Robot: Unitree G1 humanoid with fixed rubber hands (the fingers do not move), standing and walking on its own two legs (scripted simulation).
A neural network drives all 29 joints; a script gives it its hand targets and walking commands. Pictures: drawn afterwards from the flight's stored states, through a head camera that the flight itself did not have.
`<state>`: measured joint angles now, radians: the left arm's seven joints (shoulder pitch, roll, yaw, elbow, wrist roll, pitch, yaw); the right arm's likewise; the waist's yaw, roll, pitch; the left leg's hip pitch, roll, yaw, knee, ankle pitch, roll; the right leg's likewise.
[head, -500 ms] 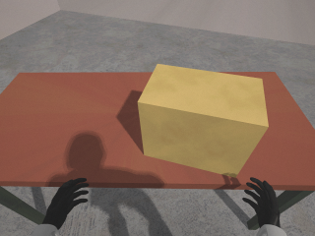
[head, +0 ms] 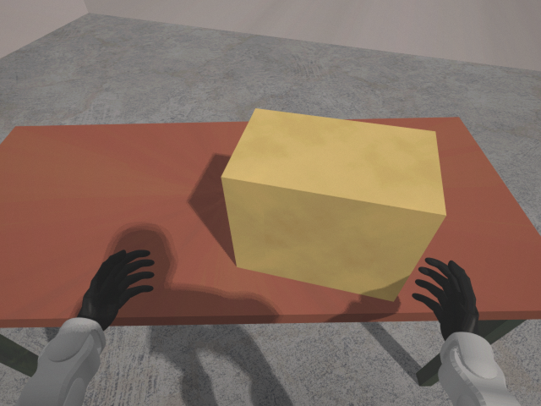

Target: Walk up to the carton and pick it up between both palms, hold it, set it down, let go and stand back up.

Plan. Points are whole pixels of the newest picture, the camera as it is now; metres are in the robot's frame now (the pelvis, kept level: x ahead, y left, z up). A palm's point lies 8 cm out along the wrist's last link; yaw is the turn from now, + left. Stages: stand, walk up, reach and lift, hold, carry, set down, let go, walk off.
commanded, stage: reach and lift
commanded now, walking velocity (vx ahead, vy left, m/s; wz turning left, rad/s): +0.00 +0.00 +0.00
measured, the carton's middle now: (325, 206) +0.43 -0.06 +0.03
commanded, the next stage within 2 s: none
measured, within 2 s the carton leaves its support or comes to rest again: neither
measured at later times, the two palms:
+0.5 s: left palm (118, 233) +0.33 +0.26 +0.08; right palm (466, 278) +0.27 -0.23 +0.07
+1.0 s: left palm (131, 184) +0.39 +0.25 +0.12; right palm (473, 231) +0.32 -0.25 +0.10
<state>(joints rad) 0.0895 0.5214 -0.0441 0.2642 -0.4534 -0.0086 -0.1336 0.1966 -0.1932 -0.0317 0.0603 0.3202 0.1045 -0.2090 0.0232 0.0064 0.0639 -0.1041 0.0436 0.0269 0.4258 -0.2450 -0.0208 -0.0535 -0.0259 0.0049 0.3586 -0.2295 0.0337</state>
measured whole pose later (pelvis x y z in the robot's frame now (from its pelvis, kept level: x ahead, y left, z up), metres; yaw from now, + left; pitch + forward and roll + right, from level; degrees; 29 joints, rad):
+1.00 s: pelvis -0.01 +0.01 +0.00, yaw -1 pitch +2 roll -1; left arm -0.62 0.54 0.04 0.61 -0.37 0.32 -0.11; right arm -0.42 -0.34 -0.04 0.37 0.39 0.26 -0.16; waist -0.07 -0.01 0.04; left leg -0.24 0.04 0.04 0.42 -0.20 -0.01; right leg -0.19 -0.03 0.02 0.33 -0.17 0.05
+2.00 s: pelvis -0.03 +0.00 -0.01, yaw +0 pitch +15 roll -2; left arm -1.05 0.55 -0.23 1.32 -0.44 -0.02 -0.10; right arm -0.84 -0.31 0.00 1.00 0.38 0.05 -0.12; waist -0.15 0.00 -0.15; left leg -0.59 0.05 0.00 0.54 -0.20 -0.02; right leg -0.52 -0.01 -0.02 0.45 -0.18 0.04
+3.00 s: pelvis -0.03 +0.01 -0.03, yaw -1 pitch +22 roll -2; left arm -1.06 0.36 -0.20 1.41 -0.39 -0.18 -0.04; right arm -0.87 -0.22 0.00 1.08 0.33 -0.09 -0.16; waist -0.13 0.04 -0.22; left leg -0.83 0.05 0.00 0.71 -0.26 -0.01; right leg -0.76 -0.01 0.00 0.63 -0.24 0.05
